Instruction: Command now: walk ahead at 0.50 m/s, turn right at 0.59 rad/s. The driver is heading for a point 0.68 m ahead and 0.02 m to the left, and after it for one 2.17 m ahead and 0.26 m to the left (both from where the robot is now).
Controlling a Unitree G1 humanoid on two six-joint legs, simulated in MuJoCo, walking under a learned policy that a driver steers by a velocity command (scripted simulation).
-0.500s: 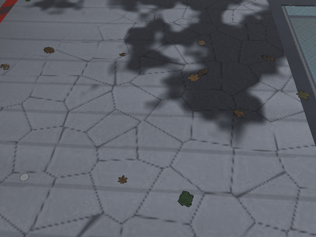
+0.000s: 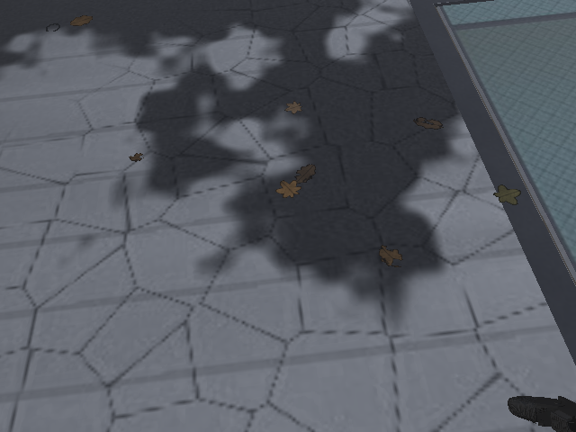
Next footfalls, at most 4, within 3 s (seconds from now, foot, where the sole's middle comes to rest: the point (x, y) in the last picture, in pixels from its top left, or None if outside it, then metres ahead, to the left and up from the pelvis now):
0.12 left None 0.26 0.14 -0.78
0.60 right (397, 423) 0.49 -0.14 -0.78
0.94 left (286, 415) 0.50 0.11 -0.78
1.80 left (313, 277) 0.87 0.06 -0.78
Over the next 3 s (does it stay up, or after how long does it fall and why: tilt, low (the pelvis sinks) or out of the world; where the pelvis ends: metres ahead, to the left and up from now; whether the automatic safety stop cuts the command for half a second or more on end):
stays up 1.31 -0.03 -0.02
